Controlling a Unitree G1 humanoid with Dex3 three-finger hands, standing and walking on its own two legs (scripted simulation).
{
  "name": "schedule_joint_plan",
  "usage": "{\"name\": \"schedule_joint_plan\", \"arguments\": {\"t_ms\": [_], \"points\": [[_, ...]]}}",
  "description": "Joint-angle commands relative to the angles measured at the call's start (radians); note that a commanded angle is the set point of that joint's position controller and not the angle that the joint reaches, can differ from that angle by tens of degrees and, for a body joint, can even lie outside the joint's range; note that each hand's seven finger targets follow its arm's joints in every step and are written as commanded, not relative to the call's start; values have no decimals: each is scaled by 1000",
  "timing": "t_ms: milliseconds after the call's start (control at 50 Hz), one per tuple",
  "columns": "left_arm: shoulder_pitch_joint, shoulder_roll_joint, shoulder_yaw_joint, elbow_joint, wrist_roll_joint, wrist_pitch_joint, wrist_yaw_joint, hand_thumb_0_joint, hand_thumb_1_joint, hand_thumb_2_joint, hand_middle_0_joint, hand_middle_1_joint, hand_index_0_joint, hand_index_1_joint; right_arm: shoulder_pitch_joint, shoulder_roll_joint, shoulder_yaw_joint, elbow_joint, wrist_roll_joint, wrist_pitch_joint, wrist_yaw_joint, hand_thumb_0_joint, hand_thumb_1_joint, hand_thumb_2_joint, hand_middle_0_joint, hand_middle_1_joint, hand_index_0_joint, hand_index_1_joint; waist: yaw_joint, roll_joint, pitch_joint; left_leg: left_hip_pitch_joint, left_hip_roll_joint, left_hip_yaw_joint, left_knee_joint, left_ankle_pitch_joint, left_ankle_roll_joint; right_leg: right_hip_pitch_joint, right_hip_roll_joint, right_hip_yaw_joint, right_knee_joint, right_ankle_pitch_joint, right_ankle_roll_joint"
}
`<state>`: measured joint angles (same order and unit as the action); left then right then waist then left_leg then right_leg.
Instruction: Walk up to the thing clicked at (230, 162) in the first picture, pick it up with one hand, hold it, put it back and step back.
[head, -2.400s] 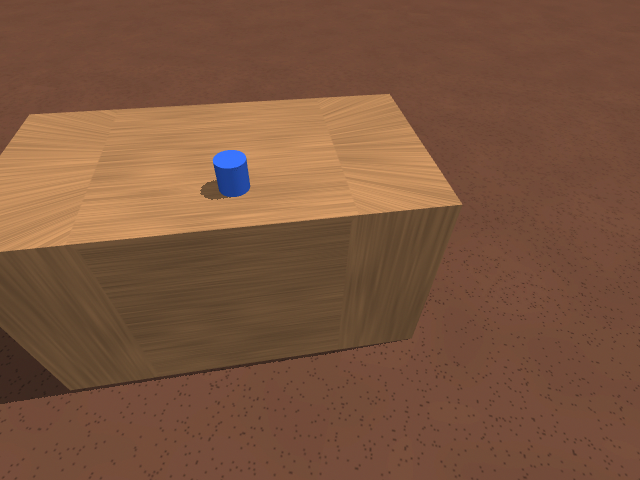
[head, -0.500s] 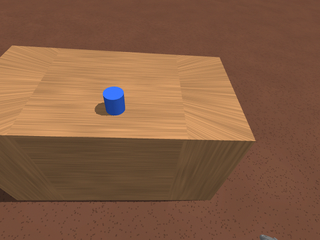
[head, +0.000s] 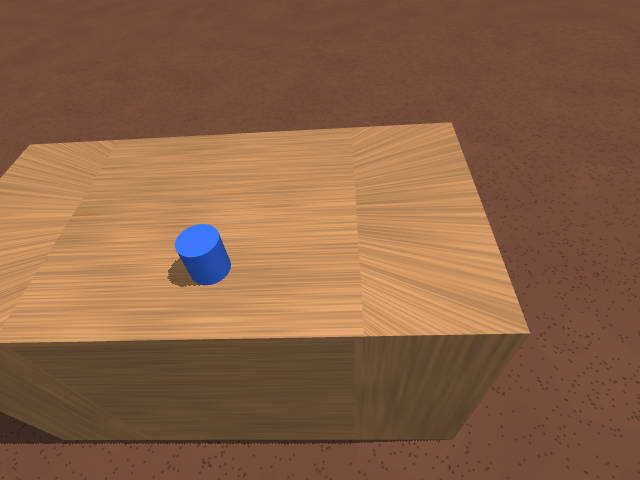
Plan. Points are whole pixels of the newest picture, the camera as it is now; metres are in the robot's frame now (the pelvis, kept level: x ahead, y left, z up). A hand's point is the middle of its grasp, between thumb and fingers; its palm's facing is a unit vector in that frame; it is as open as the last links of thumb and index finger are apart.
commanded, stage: walk up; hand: left
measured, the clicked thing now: (204, 255) +0.53 +0.24 -0.07
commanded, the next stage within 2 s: stand in 1.38 s
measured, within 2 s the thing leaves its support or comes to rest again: neither
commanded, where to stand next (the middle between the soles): +0.06 +0.04 m, yaw -1 degrees
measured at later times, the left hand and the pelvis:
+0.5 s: hand out of the picture +0.08 +0.31 -0.15, palm faces +0.01 -0.93 -0.37, open 7.4 cm; pelvis +0.02 +0.04 +0.00, yaw +2 degrees
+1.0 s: hand out of the picture +0.10 +0.29 -0.13, palm faces -0.03 -0.93 -0.36, open 7.4 cm; pelvis +0.02 +0.03 +0.02, yaw +0 degrees
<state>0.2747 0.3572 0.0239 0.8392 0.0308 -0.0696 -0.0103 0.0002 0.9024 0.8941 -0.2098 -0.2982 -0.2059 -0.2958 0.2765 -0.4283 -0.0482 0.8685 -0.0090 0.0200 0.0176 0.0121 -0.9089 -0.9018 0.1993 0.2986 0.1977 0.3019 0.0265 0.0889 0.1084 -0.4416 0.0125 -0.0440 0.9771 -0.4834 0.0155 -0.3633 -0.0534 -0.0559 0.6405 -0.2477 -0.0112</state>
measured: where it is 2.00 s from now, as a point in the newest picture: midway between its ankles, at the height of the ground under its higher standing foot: outside the picture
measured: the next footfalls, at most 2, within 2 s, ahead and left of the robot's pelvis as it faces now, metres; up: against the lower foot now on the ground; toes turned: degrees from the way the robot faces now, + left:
left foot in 0.18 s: +0.07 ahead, +0.16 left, +0.00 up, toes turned +2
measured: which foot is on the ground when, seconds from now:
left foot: up 0.00-0.16, down 0.18-1.00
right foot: down 0.00-1.00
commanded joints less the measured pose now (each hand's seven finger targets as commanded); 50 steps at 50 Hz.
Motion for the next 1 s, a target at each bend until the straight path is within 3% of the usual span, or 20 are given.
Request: {"name": "schedule_joint_plan", "arguments": {"t_ms": [0, 80, 140, 160, 180, 200, 220, 240, 260, 280, 320, 340, 360, 380, 420, 460, 560, 740, 880, 980], "points": [[29, 325, 105, -56, -9, -15, 41, 0, 900, 900, -200, -300, -200, -300, 35, -154, -49, -56, -11, -5, -12, 0, -900, -900, 200, 300, 200, 300, 4, -278, -135, -44, 37, -17, -69, 26, -7, 170, -258, 263, -210, 274, -201], [-19, 327, 94, -62, -15, -3, 43, 0, 900, 900, -200, -300, -200, -300, -1, -146, -53, -49, -8, -13, -9, 0, -900, -900, 200, 300, 200, 300, -7, -274, -158, 63, 18, 50, -186, 57, -4, 113, -256, 202, -119, 457, -204], [-62, 302, 73, -59, -28, 15, 40, 0, 900, 900, -200, -300, -200, -300, 45, -149, -60, -15, -10, -28, -12, 0, -900, -900, 200, 300, 200, 300, -51, -207, -179, 214, -17, 81, -416, 257, 18, 39, -199, 145, 17, 345, -139], [-63, 269, 61, -54, -33, 20, 40, 0, 900, 900, -200, -300, -200, -300, 41, -172, -66, -8, -16, -33, -16, 0, -900, -900, 200, 300, 200, 300, -52, -130, -185, 235, 38, 4, -467, 284, 38, 1, -160, 111, 64, 233, -100], [-47, 224, 46, -59, -38, 27, 38, 0, 900, 900, -200, -300, -200, -300, 3, -230, -75, -25, -28, -37, -19, 0, -900, -900, 200, 300, 200, 300, -29, 14, -188, 246, 192, -244, -529, 342, 96, -82, -71, 62, 160, 63, -41], [-38, 220, 44, -35, -44, 38, 44, 0, 900, 900, -200, -300, -200, -300, -78, -274, -76, -50, -14, -38, -17, 0, -900, -900, 200, 300, 200, 300, -14, 103, -163, 157, 302, -367, -572, 271, 200, -63, 35, -4, 205, -280, -17], [-45, 263, 57, 5, -35, 41, 48, 0, 900, 900, -200, -300, -200, -300, -110, -272, -75, -39, -6, -34, -11, 0, -900, -900, 200, 300, 200, 300, -21, 105, -139, 43, 322, -387, -583, 199, 255, 33, 11, 52, 258, -331, -17], [-32, 268, 57, 21, -34, 36, 43, 0, 900, 900, -200, -300, -200, -300, -151, -243, -65, -44, -6, -30, -12, 0, -900, -900, 200, 300, 200, 300, 3, 72, -114, 17, 270, -293, -554, 190, 232, 71, 3, 51, 178, -302, -20], [-28, 251, 54, 36, -34, 32, 38, 0, 900, 900, -200, -300, -200, -300, -160, -210, -49, -44, -10, -29, -13, 0, -900, -900, 200, 300, 200, 300, 4, 62, -115, 54, 190, -180, -505, 272, 174, 73, 15, 35, 95, -240, -22], [-18, 239, 52, 50, -37, 24, 36, 0, 900, 900, -200, -300, -200, -300, -171, -185, -36, -37, -6, -32, -17, 0, -900, -900, 200, 300, 200, 300, 16, 66, -125, 79, 149, -118, -446, 386, 128, 89, 8, 30, 19, -83, -23], [-1, 257, 53, 74, -35, 14, 40, 0, 900, 900, -200, -300, -200, -300, -174, -164, -27, -22, 11, -37, -16, 0, -900, -900, 200, 300, 200, 300, 22, 52, -176, 112, 125, -74, -354, 501, 74, 187, -29, 73, -57, 189, -35], [-30, 272, 53, 75, -31, 9, 43, 0, 900, 900, -200, -300, -200, -300, -153, -150, -20, -11, 13, -38, -16, 0, -900, -900, 200, 300, 200, 300, 5, 25, -204, 130, 109, -66, -339, 507, 54, 200, -71, 145, -71, 239, -57], [-80, 294, 50, 69, -26, 10, 40, 0, 900, 900, -200, -300, -200, -300, -134, -161, -25, 0, 11, -34, -18, 0, -900, -900, 200, 300, 200, 300, -26, 8, -195, 147, 94, -69, -378, 385, 49, 144, -95, 183, -79, 180, -71], [-121, 294, 45, 68, -26, 14, 36, 0, 900, 900, -200, -300, -200, -300, -122, -162, -27, 18, 7, -32, -20, 0, -900, -900, 200, 300, 200, 300, -40, -22, -164, 174, 104, -85, -439, 272, 55, 90, -90, 170, -79, 100, -67], [-133, 256, 25, 84, -29, 21, 28, 0, 900, 900, -200, -300, -200, -300, -192, -190, -29, 28, 3, -36, -19, 0, -900, -900, 200, 300, 200, 300, -20, -5, -126, 163, 143, -133, -510, 224, 73, 84, -27, 96, -72, 23, -32], [-118, 245, 20, 113, -30, 21, 25, 0, 900, 900, -200, -300, -200, -300, -225, -190, -21, 37, 4, -38, -14, 0, -900, -900, 200, 300, 200, 300, -4, -13, -105, 120, 163, -141, -547, 184, 83, 125, -13, 83, -95, -13, -27], [-148, 253, 15, 157, -30, 9, 22, 0, 900, 900, -200, -300, -200, -300, -248, -165, -11, 72, 8, -37, -9, 0, -900, -900, 200, 300, 200, 300, -20, -51, -97, 180, 115, -83, -564, 190, 45, 126, -54, 135, -192, 71, -28], [-178, 242, 12, 205, -25, 7, 23, 0, 900, 900, -200, -300, -200, -300, -268, -141, -10, 132, 11, -35, -6, 0, -900, -900, 200, 300, 200, 300, -22, -102, -175, 308, 101, -22, -583, 341, 26, 196, -85, 138, -267, 197, -15], [-226, 232, 12, 224, -23, 17, 24, 0, 900, 900, -200, -300, -200, -300, -267, -131, -9, 176, 5, -28, -3, 0, -900, -900, 200, 300, 200, 300, -24, -120, -116, 310, 100, -16, -653, 282, 14, 166, -84, 150, -335, 106, -6], [-225, 225, 16, 236, -20, 20, 22, 0, 900, 900, -200, -300, -200, -300, -257, -134, -7, 196, 3, -32, -3, 0, -900, -900, 200, 300, 200, 300, -19, -94, -128, 302, 107, -19, -681, 260, 11, 209, -78, 146, -343, 103, -6]]}}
